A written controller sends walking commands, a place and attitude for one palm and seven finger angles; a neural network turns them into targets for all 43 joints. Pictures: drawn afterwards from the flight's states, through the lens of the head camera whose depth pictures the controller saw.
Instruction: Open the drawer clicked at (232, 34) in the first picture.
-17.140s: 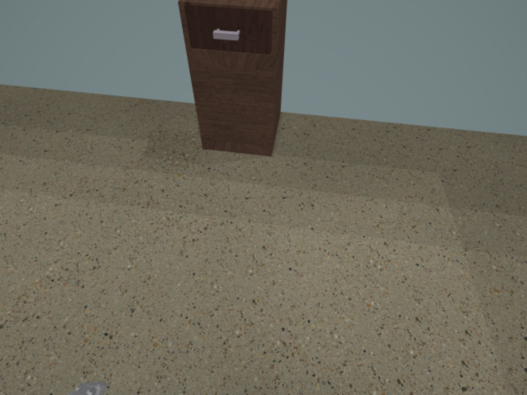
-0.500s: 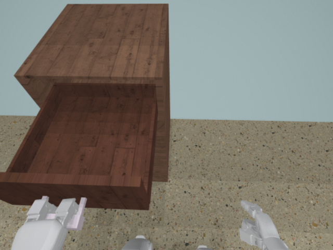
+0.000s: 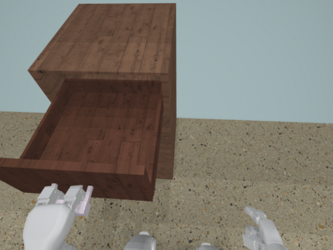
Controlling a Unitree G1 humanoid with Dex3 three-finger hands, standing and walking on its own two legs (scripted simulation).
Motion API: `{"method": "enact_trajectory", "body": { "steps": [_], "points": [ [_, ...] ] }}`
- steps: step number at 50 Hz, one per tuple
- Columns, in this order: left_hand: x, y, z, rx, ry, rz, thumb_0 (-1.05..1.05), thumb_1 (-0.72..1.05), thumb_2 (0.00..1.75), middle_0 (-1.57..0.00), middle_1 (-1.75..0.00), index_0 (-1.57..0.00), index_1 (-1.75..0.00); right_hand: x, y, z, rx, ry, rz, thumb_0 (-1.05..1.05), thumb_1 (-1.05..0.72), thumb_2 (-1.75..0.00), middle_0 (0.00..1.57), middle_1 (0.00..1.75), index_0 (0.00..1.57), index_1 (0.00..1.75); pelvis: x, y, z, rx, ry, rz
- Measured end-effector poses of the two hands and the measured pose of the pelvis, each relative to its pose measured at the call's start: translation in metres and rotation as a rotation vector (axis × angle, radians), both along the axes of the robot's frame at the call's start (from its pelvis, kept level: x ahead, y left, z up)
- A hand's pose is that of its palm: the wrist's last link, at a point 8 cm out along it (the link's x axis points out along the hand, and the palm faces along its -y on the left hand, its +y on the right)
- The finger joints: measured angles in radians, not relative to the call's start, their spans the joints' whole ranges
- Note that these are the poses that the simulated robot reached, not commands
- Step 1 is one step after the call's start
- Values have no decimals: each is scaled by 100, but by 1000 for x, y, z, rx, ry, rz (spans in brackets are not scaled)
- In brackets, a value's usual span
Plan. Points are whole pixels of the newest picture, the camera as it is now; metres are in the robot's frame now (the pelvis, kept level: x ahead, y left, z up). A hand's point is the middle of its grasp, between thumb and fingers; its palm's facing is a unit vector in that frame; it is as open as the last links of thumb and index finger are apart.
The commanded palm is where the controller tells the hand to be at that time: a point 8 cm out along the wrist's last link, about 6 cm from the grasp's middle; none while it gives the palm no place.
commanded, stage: open the thumb to release the handle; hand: left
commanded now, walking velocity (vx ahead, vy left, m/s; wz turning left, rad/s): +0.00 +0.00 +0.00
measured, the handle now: (68, 197) +0.23 +0.25 +0.00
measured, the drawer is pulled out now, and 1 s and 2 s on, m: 0.30 0.30 0.29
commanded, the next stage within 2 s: lift the hand off the handle in 0.02 s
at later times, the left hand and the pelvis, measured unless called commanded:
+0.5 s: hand (66, 225) +0.18 +0.24 -0.01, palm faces -0.02 -0.07 -1.00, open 13.1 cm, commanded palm +0.18 +0.25 +0.04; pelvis -0.01 +0.00 +0.00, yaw +1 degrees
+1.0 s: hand (62, 226) +0.17 +0.25 -0.01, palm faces -0.10 -0.10 -0.99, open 13.5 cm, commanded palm +0.18 +0.25 +0.08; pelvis -0.01 +0.01 +0.01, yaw +0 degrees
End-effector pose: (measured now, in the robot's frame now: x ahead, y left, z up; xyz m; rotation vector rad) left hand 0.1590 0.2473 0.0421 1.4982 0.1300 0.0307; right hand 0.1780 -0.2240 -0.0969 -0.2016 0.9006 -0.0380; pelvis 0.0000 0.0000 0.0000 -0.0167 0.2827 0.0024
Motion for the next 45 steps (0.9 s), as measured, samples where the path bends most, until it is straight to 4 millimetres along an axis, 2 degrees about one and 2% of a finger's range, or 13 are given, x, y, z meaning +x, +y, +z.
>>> {"method": "enact_trajectory", "body": {
  "steps": [5, 12, 24, 30, 38, 45],
  "points": [
    [0, 0, -1, -1, -8, 0, 0, -36, 36, -31, -124, -43, -127, -5, -6, 2, -17, -2, -3, 1, -91, -89, 21, 30, 20, 30, -3, 0, 0, -2, -5, 3],
    [0, 0, -2, 0, -27, 3, 0, -46, 32, -32, -124, -44, -127, -9, -10, 0, -36, 6, 0, 1, -91, -89, 20, 30, 20, 30, -6, 1, -1, -3, -5, 8],
    [1, -1, -2, 4, -41, 16, 0, -49, 30, -33, -124, -44, -127, -11, 1, -2, -23, 4, 21, 1, -91, -89, 20, 30, 20, 30, -12, 1, 1, -4, -17, 18],
    [1, -1, 0, -5, -9, 13, 0, -49, 30, -32, -123, -43, -124, -12, 5, 5, -15, -12, 14, 1, -91, -89, 21, 30, 20, 30, -14, 0, 6, -6, -39, 18],
    [1, 2, 4, -23, 30, -10, 0, -49, 30, -31, -120, -41, -119, -13, 0, 18, -29, -45, -9, 1, -91, -89, 21, 30, 20, 30, -12, 1, 12, -8, -55, 11],
    [0, 4, 5, -30, 33, -33, 0, -49, 30, -33, -118, -41, -116, -13, -6, 20, -58, -39, -12, 1, -91, -89, 21, 30, 20, 30, -9, 5, 13, -9, -52, 9]
  ]
}}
